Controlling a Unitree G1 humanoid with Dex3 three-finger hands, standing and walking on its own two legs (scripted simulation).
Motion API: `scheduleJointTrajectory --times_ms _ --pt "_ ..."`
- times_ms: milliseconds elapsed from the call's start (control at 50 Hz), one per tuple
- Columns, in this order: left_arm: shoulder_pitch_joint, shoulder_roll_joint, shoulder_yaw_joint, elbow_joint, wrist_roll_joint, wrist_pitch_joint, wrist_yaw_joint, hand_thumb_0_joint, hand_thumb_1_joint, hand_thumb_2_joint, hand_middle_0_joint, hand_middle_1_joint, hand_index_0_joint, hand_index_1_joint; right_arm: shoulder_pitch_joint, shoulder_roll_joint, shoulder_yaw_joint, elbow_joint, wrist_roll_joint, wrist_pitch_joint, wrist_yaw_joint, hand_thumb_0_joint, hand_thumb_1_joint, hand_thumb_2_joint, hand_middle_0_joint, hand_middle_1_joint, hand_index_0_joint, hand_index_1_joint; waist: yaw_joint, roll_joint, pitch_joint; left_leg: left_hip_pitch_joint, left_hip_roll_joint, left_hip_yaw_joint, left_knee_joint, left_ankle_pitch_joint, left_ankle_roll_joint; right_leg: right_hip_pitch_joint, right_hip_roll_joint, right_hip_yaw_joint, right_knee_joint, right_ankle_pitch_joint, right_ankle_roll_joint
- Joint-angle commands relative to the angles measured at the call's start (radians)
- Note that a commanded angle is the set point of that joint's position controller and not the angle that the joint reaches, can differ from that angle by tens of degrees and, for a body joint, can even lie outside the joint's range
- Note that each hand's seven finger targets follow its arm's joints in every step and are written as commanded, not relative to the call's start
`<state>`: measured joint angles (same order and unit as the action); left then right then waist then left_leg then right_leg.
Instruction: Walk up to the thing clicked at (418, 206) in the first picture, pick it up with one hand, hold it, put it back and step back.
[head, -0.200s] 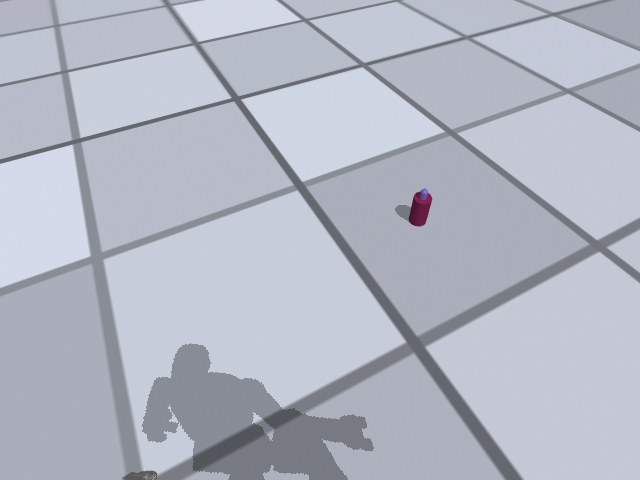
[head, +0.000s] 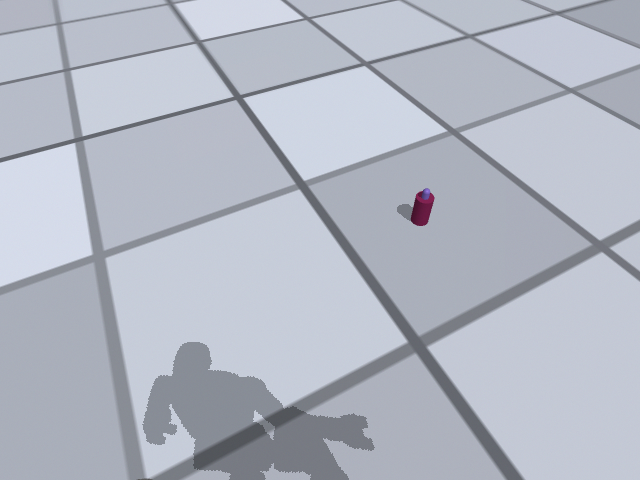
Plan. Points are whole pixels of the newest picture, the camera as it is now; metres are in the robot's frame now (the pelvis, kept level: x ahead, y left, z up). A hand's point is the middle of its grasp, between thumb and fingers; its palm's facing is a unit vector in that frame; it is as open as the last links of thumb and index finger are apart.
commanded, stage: stand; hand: left
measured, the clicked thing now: (423, 205) +1.24 -0.37 -0.69
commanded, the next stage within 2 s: walk up in 0.92 s
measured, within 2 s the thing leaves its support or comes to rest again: neither
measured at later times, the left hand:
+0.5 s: hand out of the picture +0.08 +0.25 -0.16, palm faces -0.01 -0.94 -0.33, open 7.4 cm
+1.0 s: hand out of the picture +0.07 +0.26 -0.16, palm faces -0.06 -0.95 -0.32, open 7.4 cm
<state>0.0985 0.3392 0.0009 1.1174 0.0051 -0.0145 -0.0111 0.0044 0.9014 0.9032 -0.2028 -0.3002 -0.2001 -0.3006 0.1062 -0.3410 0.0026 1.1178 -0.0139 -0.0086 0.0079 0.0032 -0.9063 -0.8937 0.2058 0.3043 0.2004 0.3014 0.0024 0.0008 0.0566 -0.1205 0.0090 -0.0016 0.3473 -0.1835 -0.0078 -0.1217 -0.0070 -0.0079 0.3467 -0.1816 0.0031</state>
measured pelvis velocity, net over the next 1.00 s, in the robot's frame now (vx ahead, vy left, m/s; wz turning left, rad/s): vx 0.01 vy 0.00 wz -0.06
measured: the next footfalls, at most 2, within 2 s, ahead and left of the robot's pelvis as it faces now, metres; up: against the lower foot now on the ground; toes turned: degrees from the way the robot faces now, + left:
right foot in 1.24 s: +0.16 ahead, -0.24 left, +0.00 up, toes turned -16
left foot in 1.64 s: +0.39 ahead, -0.04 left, +0.00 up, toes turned -13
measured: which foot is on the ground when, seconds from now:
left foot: down 0.00-1.00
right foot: down 0.00-0.96, up 0.98-1.00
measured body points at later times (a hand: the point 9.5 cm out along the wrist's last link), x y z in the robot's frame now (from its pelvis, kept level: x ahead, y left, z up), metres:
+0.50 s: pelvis +0.00 +0.00 +0.00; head +0.01 +0.00 +0.45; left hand +0.08 +0.30 -0.13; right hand +0.08 -0.29 -0.13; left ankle +0.01 +0.12 -0.75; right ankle +0.01 -0.12 -0.75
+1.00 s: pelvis +0.01 +0.00 +0.00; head +0.02 +0.00 +0.45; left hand +0.08 +0.30 -0.13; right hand +0.08 -0.31 -0.13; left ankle +0.01 +0.12 -0.75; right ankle +0.00 -0.12 -0.73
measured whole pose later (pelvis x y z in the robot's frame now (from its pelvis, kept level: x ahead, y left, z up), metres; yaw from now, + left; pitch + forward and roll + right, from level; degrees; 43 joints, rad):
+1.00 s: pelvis +0.01 +0.00 +0.00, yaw -3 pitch -2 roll +1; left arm 0.18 0.36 0.05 1.06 0.03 0.02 -0.06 0.00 0.90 0.90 -0.20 -0.30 -0.20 -0.30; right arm 0.14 -0.35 -0.04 1.06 -0.04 -0.04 0.03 0.00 -0.90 -0.89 0.21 0.30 0.20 0.30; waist 0.02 -0.01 0.04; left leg -0.13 0.02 0.06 0.38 -0.23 0.02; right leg -0.25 -0.01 0.01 0.61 -0.37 -0.02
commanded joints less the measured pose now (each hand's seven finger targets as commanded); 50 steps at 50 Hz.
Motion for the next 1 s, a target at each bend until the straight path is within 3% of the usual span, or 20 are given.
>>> scheduleJointTrajectory --times_ms 0,420,700,880,900,920,940,960,980 --pt "-0.047 0.208 0.035 -0.062 0.003 -0.019 0.017 0.000 0.900 0.900 -0.200 -0.300 -0.200 -0.300 -0.045 -0.217 -0.043 -0.062 0.004 -0.025 -0.017 0.000 -0.900 -0.900 0.200 0.300 0.200 0.300 0.002 0.004 -0.074 0.004 0.121 -0.090 -0.058 0.091 0.033 0.009 -0.120 0.096 -0.067 0.097 -0.028" --pt "-0.025 0.218 0.037 -0.060 0.004 -0.020 0.019 0.000 0.900 0.900 -0.200 -0.300 -0.200 -0.300 -0.034 -0.212 -0.039 -0.061 0.006 -0.023 -0.017 0.000 -0.900 -0.900 0.200 0.300 0.200 0.300 -0.003 0.000 -0.091 0.020 0.120 -0.089 -0.060 0.137 0.035 0.031 -0.124 0.091 -0.058 0.146 -0.026" --pt "-0.021 0.216 0.037 -0.059 0.003 -0.016 0.018 0.000 0.900 0.900 -0.200 -0.300 -0.200 -0.300 -0.037 -0.218 -0.039 -0.060 0.006 -0.022 -0.015 0.000 -0.900 -0.900 0.200 0.300 0.200 0.300 0.001 0.011 -0.055 0.005 0.116 -0.098 -0.081 0.083 0.030 0.004 -0.118 0.090 -0.071 0.068 -0.028" --pt "-0.022 0.220 0.038 -0.063 0.003 -0.017 0.017 0.000 0.900 0.900 -0.200 -0.300 -0.200 -0.300 -0.024 -0.218 -0.038 -0.055 0.005 -0.024 -0.015 0.000 -0.900 -0.900 0.200 0.300 0.200 0.300 -0.002 0.008 -0.072 0.004 0.115 -0.094 -0.075 0.094 0.028 0.021 -0.124 0.095 -0.068 0.089 -0.031" --pt "0.025 0.319 0.118 -0.156 0.035 -0.006 -0.024 0.000 0.900 0.900 -0.200 -0.300 -0.200 -0.300 0.047 -0.352 -0.124 -0.123 -0.019 -0.052 -0.009 0.000 -0.900 -0.900 0.200 0.300 0.200 0.300 -0.037 -0.023 -0.145 0.172 0.123 -0.089 0.017 -0.330 0.098 -0.165 -0.052 0.129 0.041 -0.309 -0.065" --pt "-0.058 0.283 0.110 -0.174 0.037 0.005 -0.042 0.000 0.900 0.900 -0.200 -0.300 -0.200 -0.300 0.129 -0.379 -0.145 -0.091 -0.026 -0.060 -0.008 0.000 -0.900 -0.900 0.200 0.300 0.200 0.300 -0.093 0.062 -0.077 0.301 0.197 -0.177 -0.054 -0.508 0.145 -0.450 -0.023 0.066 0.171 -0.382 -0.047" --pt "-0.108 0.256 0.107 -0.205 0.039 0.016 -0.055 0.000 0.900 0.900 -0.200 -0.300 -0.200 -0.300 0.159 -0.415 -0.167 -0.094 -0.028 -0.066 -0.011 0.000 -0.900 -0.900 0.200 0.300 0.200 0.300 -0.120 0.205 -0.016 0.298 0.364 -0.339 -0.194 -0.598 0.204 -0.600 -0.012 0.009 0.430 -0.296 -0.029" --pt "-0.121 0.275 0.114 -0.224 0.051 0.018 -0.062 0.000 0.900 0.900 -0.200 -0.300 -0.200 -0.300 0.130 -0.415 -0.169 -0.124 -0.019 -0.071 -0.013 0.000 -0.900 -0.900 0.200 0.300 0.200 0.300 -0.108 0.125 0.020 0.199 0.456 -0.381 -0.223 -0.536 0.244 -0.614 -0.067 0.077 0.532 -0.281 -0.018" --pt "-0.088 0.277 0.116 -0.233 0.045 0.013 -0.067 0.000 0.900 0.900 -0.200 -0.300 -0.200 -0.300 0.110 -0.407 -0.166 -0.149 -0.020 -0.078 -0.013 0.000 -0.900 -0.900 0.200 0.300 0.200 0.300 -0.085 0.077 0.026 0.150 0.469 -0.380 -0.227 -0.483 0.252 -0.584 -0.094 0.112 0.556 -0.260 -0.018"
